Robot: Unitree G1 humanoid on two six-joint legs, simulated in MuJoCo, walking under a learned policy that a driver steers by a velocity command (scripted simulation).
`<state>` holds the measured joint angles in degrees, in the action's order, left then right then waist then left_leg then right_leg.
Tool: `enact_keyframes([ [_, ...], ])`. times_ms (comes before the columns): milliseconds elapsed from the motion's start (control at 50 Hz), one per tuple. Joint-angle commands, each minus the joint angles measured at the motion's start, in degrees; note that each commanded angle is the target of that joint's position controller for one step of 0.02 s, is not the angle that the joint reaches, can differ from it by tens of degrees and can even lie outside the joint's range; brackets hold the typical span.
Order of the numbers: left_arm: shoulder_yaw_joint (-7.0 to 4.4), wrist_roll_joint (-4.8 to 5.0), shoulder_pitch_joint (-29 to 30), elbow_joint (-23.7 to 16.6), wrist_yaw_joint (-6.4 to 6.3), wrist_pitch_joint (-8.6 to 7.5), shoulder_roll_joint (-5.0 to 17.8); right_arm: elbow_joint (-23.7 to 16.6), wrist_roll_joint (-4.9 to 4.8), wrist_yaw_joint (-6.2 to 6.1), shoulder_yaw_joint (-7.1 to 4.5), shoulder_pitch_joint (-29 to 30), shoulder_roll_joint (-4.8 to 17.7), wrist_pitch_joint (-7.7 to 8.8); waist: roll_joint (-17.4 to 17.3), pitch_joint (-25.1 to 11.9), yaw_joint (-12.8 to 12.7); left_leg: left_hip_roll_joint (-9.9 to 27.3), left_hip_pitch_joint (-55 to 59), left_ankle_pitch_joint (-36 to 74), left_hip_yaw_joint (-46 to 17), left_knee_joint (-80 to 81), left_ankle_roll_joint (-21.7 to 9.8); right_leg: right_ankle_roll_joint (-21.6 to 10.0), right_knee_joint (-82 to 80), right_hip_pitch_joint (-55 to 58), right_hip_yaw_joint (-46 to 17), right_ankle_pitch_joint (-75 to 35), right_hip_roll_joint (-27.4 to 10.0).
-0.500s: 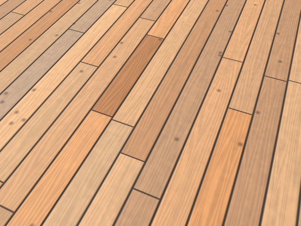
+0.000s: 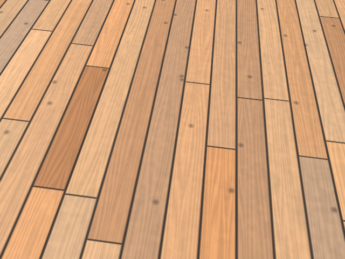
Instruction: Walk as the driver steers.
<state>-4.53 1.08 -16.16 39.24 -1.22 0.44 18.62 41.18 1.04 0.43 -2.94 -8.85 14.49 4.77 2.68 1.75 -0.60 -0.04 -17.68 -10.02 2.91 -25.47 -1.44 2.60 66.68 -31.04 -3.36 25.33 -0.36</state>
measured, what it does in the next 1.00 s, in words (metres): walks ahead, turning right: right foot, then left foot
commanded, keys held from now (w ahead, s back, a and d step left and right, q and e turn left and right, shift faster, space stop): e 0.48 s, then no key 0.52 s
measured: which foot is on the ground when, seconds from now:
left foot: down 0.00-0.30, up 0.32-0.70, down 0.72-1.00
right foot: up 0.00-0.28, down 0.30-1.00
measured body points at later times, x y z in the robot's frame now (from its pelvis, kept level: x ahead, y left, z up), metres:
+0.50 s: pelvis +0.08 -0.04 +0.00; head +0.13 -0.08 +0.45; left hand +0.32 +0.18 -0.07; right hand +0.16 -0.36 -0.12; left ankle +0.11 +0.11 -0.67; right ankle +0.11 -0.14 -0.74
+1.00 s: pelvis +0.10 -0.01 -0.01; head +0.11 -0.01 +0.44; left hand +0.33 +0.18 -0.11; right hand +0.14 -0.29 -0.11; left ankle +0.15 +0.10 -0.74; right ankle +0.07 -0.14 -0.74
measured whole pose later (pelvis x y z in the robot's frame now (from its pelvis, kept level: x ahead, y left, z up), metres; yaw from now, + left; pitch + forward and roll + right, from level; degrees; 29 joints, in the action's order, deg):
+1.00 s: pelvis +0.10 -0.01 -0.01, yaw -23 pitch -1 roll +0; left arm -2.9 -1.1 -11.8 38.6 -0.5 1.9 14.9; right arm 44.4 0.9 0.2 -0.8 -9.4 13.3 1.2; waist 0.6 1.5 -0.2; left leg -0.2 -13.5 -16.8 -0.2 -31.3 -0.3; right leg 1.3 30.6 -15.3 -5.7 14.2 1.4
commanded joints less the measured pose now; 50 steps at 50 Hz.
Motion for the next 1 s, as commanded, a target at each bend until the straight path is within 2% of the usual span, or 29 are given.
enact_keyframes([
  [20, -0.78, 0.12, -1.77, -4.94, 0.0, 0.98, 1.75, -1.98, 0.21, -0.7, -2.44, 1.36, 8.85, 0.12, -10.45, -4.79, -0.67, 15.82, 8.37, 33.65, -8.48, 9.26, -11.28, 1.43, -2.94, -5.17, 0.04, -4.92, -3.41],
  [120, -0.48, -0.35, 3.36, -7.13, 1.33, 1.08, 1.32, -0.42, -0.87, -1.84, -2.94, 2.58, 10.68, -1.55, -8.9, -6.45, 0.64, 16.27, 9.92, 29.19, -1.26, 9.88, -10.73, 0.4, -16.39, -0.34, 2.06, -15.78, -4.12],
  [200, -1.03, -0.34, 7.73, -9.62, 2.67, 1.61, 2.41, 0.86, -2.04, -1.37, -3.61, 1.64, 12.67, -2.45, -9.39, -5.12, 1.95, 17.37, 11.86, 24.94, 0.82, 7.09, -9.24, -1.74, -24.87, 3.06, 4.54, -14.05, -3.08],
  [240, -1.51, -0.25, 8.12, -10.61, 3.13, 1.93, 3.02, 1.21, -2.89, -1.12, -3.95, 1.49, 13.42, -2.73, -9.74, -4.92, 1.61, 18.28, 13.95, 24.99, 0.78, 3.72, -8.05, -3.41, -29.84, 4.62, 5.56, -12.02, -2.24],
  [260, -1.77, -0.27, 6.93, -10.48, 3.24, 1.97, 3.09, 1.3, -3.39, -1.12, -4.0, 2.01, 13.41, -2.88, -9.38, -5.19, 0.53, 17.66, 14.04, 25.06, 1.85, 0.57, -6.72, -4.53, -34.69, 7.54, 6.57, -14.24, -1.25],
  [280, -2.48, -0.5, 4.31, -9.75, 2.94, 1.87, 4.26, 1.75, -3.57, -1.11, -3.84, 1.18, 12.46, -2.97, -7.82, -6.44, -0.69, 15.24, 12.44, 25.12, 4.09, -5.51, -4.54, -6.14, -40.22, 13.73, 7.14, -19.22, 0.68],
  [300, -4.16, -0.69, -0.1, -9.2, 1.89, 1.68, 9.15, 2.18, -2.33, -0.93, -3.42, -2.07, 10.77, -2.82, -0.37, -9.74, -1.68, 10.81, 4.85, 17.11, 7.03, -17.02, -0.31, -9.24, -42.74, 25.65, 0.03, -39.54, -3.17],
  [320, -5.15, -1.46, -1.14, -10.48, 0.72, 1.58, 15.9, -0.43, 1.11, -0.57, -1.78, -2.78, 6.75, -2.54, 16.28, -11.46, 0.37, 2.22, -16.06, -24.39, 8.29, -36.19, 5.04, -19.14, -40.01, 38.91, -21.45, -65.25, -18.35],
  [340, -4.06, -2.23, -2.03, -11.04, 1.31, 0.48, 13.04, -0.59, 0.63, -0.41, -1.87, -1.03, 8.34, -2.51, 11.3, -19.56, -2.81, -0.16, -19.71, -31.02, -4.15, -46.11, 5.59, -26.28, -42.38, 38.55, -28.64, -59.16, -23.22],
  [360, -3.34, -1.92, -0.26, -10.88, 1.8, -0.36, 10.71, -1.01, -1.24, -0.41, -2.48, 2.15, 10.51, -2.92, 5.83, -16.51, -3.18, 1.39, -21.0, -27.14, -6.57, -48.46, 5.04, -24.08, -43.31, 35.9, -23.15, -54.55, -19.82],
  [380, -2.91, -0.95, 2.48, -10.36, 1.63, -0.75, 9.05, -0.93, -1.57, -0.8, -2.48, 2.54, 10.18, -3.28, 3.34, -12.83, -1.45, 2.52, -21.76, -22.43, -6.84, -45.96, 4.44, -20.32, -43.53, 32.3, -18.67, -48.01, -16.27],
  [400, -2.51, -0.33, 4.6, -10.59, 1.36, -0.57, 7.93, -0.49, -0.86, -1.39, -2.55, 2.97, 10.15, -3.64, 1.09, -10.88, -0.64, 3.26, -21.2, -19.12, -7.21, -42.56, 4.47, -18.02, -44.38, 29.0, -17.06, -42.73, -14.19],
  [420, -2.29, -0.25, 6.78, -10.94, 0.99, -0.21, 7.84, -0.61, -0.56, -1.68, -2.7, 2.9, 10.38, -4.03, 1.9, -9.8, 0.79, 3.13, -18.14, -16.61, -7.09, -39.86, 4.68, -17.11, -45.29, 24.67, -15.64, -40.68, -12.61],
  [460, -2.35, -1.22, 8.2, -11.44, 0.54, 0.23, 8.25, -0.11, -0.8, -1.66, -2.39, 1.47, 9.1, -4.41, 3.55, -9.95, 1.99, 1.15, -13.94, -13.92, -6.16, -35.56, 5.34, -16.9, -46.24, 20.95, -14.59, -39.57, -10.72],
  [540, -2.33, -1.14, 8.0, -10.91, -0.28, 0.5, 8.09, 0.57, -1.03, -1.68, -1.58, 1.3, 7.27, -4.86, 4.54, -11.0, 1.0, 0.53, -8.83, -10.97, -6.2, -25.17, 6.11, -16.4, -46.05, 19.02, -14.44, -31.7, -9.92],
  [640, -1.51, -1.62, 7.57, -9.66, 0.31, 0.97, 7.09, -0.47, -1.31, -0.83, -1.61, 2.47, 7.54, -4.87, 6.65, -8.56, -0.68, 0.48, -3.55, -10.74, -5.39, -16.56, 4.69, -15.53, -46.07, 16.01, -18.24, -19.38, -9.95],
  [680, -0.85, -1.29, 8.62, -9.25, 0.44, 1.16, 6.06, -0.12, -1.12, -0.26, -1.47, 0.5, 6.57, -4.36, 6.22, -7.7, 0.89, 0.09, 1.6, -5.99, -4.08, -7.07, 3.09, -13.81, -44.38, 14.55, -18.41, -17.16, -8.74],
  [700, -0.37, -1.15, 7.84, -8.62, 0.42, 1.16, 4.91, 0.19, -0.69, 0.02, -1.34, -0.68, 6.13, -4.09, 5.39, -7.27, 1.64, 0.27, 5.69, -1.13, -3.79, -0.34, 1.88, -11.72, -43.41, 12.96, -17.55, -15.14, -7.12],
  [720, 0.16, -1.54, 5.71, -7.91, 0.41, 0.89, 3.29, -0.13, 0.47, 0.02, -1.54, -1.57, 8.14, -3.87, 1.67, -7.2, 0.97, 5.31, 9.53, 2.63, -8.59, 2.8, -0.14, -8.36, -40.04, 10.16, -15.27, -10.7, -4.26],
  [740, 0.56, -2.19, 2.9, -8.29, 0.56, 0.43, 1.56, -0.49, 1.18, -0.31, -2.27, 0.11, 12.55, -3.92, -9.91, -6.1, -2.97, 13.54, 8.79, 6.93, -17.79, 5.1, -5.29, -4.63, -33.65, 6.64, -6.96, -3.24, 2.85],
  [760, 0.09, -2.21, 5.47, -8.82, 0.32, 0.09, 3.37, -0.63, 1.75, -0.31, -1.56, 2.11, 10.05, -3.79, -15.49, -4.55, -1.89, 18.01, 0.93, 3.29, -23.57, 9.11, -10.69, -2.56, -31.15, 9.86, -3.7, 0.29, 3.17],
  [780, -0.58, -2.1, 6.28, -8.14, 0.15, 0.11, 5.2, -1.93, 1.52, -0.39, -0.84, 5.75, 8.07, -3.42, -13.97, -3.06, -1.99, 16.53, -1.02, 0.72, -21.75, 9.45, -10.31, -1.74, -28.93, 12.81, -3.45, -1.65, 1.75],
  [820, -0.29, -2.43, 7.27, -7.11, 0.04, 0.55, 2.99, -1.57, 0.02, -0.71, -0.78, 6.06, 8.2, -3.05, -13.07, -2.84, -1.44, 11.79, 0.76, -1.42, -16.64, 7.29, -6.35, -1.24, -32.93, 14.78, -2.16, -8.02, 1.4],
  [840, -0.03, -2.59, 7.32, -6.9, 0.17, 0.73, 2.02, -1.06, -0.36, -0.79, -0.6, 5.14, 7.95, -2.86, -12.77, -2.76, -1.2, 10.81, 1.33, -0.36, -15.27, 6.16, -5.15, -1.14, -35.33, 16.38, -2.4, -11.18, 0.67],
  [880, 0.41, -2.42, 7.06, -6.54, 0.47, 0.82, 1.1, -0.27, -0.18, -0.61, -0.16, 2.11, 7.05, -2.73, -10.58, -3.42, -0.59, 8.21, 1.97, -0.08, -12.84, 4.0, -2.92, -1.63, -38.55, 19.87, -2.98, -18.27, -0.27],
  [900, 0.21, -2.18, 7.19, -6.39, 0.42, 0.86, 2.42, -0.24, 0.04, -0.35, 0.0, 0.02, 6.81, -2.53, -8.75, -3.78, 0.79, 6.71, 1.32, -0.8, -12.0, 3.7, -1.94, -2.35, -37.69, 20.96, -3.81, -20.83, -0.81],
  [920, -0.16, -1.98, 6.04, -5.43, 0.47, 0.9, 3.01, -0.17, 0.0, -0.26, 0.0, -0.41, 7.13, -2.54, -6.53, -3.75, 0.87, 5.6, 1.8, -3.21, -10.19, 3.64, -1.23, -3.06, -37.37, 19.7, -3.88, -18.69, -0.33],
  [940, 0.0, -2.02, 5.59, -5.19, 0.58, 0.81, 2.07, -0.25, -0.12, -0.28, -0.02, 0.56, 7.44, -2.66, -6.47, -3.18, 0.16, 5.22, 2.36, -4.78, -9.41, 2.77, -0.92, -3.27, -38.17, 18.7, -4.04, -17.56, -0.3],
  [1000, 0.13, -2.24, 6.05, -4.18, 0.54, 0.35, 1.7, -0.35, -0.19, -0.58, 0.35, 0.7, 6.35, -3.14, -2.81, -2.29, 0.98, 4.1, 2.52, -5.29, -7.78, 1.23, -0.73, -3.11, -39.61, 17.58, -4.89, -18.06, -0.8],
])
